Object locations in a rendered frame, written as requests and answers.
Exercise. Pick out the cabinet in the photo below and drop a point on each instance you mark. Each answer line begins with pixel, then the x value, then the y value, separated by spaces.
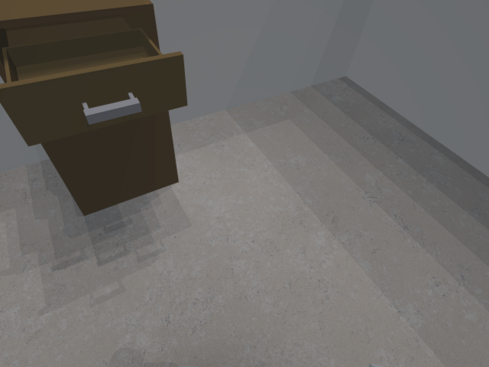
pixel 116 163

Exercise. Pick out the drawer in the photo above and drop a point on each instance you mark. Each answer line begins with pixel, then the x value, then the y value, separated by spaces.
pixel 47 82

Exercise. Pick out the handle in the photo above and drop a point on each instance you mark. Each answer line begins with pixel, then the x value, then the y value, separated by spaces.
pixel 113 110

